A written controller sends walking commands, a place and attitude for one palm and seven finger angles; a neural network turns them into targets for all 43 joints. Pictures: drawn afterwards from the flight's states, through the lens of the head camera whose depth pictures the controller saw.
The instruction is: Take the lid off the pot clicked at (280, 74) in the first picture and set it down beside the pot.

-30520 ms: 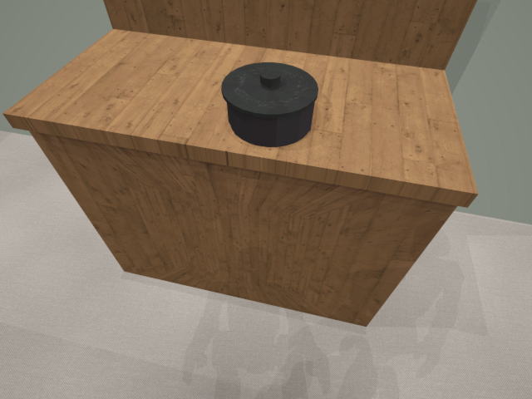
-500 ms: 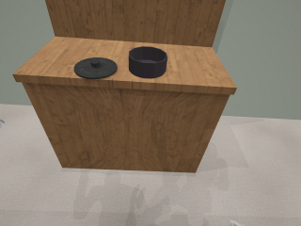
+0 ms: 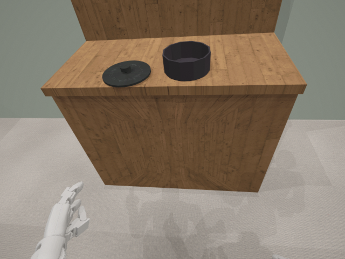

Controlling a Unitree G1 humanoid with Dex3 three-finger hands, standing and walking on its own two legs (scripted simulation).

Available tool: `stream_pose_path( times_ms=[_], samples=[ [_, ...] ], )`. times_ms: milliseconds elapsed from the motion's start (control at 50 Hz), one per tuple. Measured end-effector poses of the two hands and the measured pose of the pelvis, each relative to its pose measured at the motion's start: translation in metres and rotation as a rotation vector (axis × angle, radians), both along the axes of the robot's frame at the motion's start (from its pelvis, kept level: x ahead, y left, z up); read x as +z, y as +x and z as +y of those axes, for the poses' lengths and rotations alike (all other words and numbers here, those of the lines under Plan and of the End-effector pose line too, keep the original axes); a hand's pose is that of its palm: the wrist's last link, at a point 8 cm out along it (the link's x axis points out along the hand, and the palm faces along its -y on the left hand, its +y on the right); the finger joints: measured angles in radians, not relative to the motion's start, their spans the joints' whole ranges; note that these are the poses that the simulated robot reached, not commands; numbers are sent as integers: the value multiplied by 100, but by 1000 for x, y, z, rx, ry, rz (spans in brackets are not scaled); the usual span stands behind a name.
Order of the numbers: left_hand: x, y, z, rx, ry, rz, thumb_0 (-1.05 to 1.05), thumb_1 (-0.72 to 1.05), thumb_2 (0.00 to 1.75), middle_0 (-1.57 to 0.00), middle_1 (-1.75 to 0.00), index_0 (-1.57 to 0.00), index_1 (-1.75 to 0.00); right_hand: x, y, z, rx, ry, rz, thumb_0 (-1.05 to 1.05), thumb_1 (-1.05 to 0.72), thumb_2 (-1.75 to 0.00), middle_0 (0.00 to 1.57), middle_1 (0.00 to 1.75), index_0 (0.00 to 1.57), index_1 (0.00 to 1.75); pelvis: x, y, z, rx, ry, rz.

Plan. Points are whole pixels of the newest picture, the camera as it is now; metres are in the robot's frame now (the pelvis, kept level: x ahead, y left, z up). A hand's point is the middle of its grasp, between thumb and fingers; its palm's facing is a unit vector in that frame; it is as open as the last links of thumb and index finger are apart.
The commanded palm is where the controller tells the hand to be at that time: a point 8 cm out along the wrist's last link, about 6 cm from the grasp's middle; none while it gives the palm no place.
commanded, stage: let the arm hang, fingers relaxed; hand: left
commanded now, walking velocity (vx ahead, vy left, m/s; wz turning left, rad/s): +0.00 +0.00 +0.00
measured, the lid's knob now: (125, 68) +0.79 +0.21 +0.08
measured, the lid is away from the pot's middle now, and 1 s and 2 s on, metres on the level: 0.25 0.25 0.25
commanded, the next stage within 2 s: look to check the result in 0.92 s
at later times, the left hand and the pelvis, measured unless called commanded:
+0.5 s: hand out of the picture +0.05 +0.20 -0.16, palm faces -0.06 -0.97 -0.23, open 7.4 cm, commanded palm none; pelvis +0.05 +0.02 +0.01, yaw -4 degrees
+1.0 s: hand out of the picture +0.10 +0.21 -0.16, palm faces -0.08 -0.97 -0.23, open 7.3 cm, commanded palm none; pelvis +0.04 +0.03 +0.01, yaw -6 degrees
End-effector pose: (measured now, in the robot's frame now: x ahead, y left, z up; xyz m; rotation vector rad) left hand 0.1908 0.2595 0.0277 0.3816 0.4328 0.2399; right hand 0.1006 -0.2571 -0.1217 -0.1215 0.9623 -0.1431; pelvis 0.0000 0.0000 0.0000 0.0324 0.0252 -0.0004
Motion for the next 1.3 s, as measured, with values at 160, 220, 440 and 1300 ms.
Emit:
stream_pose_path(
  times_ms=[160, 220, 440, 1300],
  samples=[
    [-170, -124, -33, 91, -261, 773, 0, 96, 90, -21, -30, -20, -30, 3, -17, 3, -35, -80, 132, 1, -90, -90, 20, 30, 20, 30, -9, 14, -3, -56, -11, -16],
    [-173, -151, -28, 123, -264, 893, -1, 99, 90, -21, -30, -20, -30, -1, -36, 1, -50, -87, 242, 0, -90, -90, 20, 30, 20, 30, -5, 20, -7, -53, -26, -10],
    [-159, -165, -11, 165, -218, 1034, 0, 92, 90, -21, -30, -20, -30, -14, -63, 34, -131, -17, 417, 0, -90, -90, 19, 30, 20, 30, 5, 44, 12, -67, -39, -4],
    [-159, -160, -24, 107, -259, 1017, 0, 91, 90, -20, -30, -20, -30, -12, -118, 80, -207, 58, 497, 0, -90, -90, 20, 30, 20, 30, 16, 30, 27, -101, -35, -37]
  ],
)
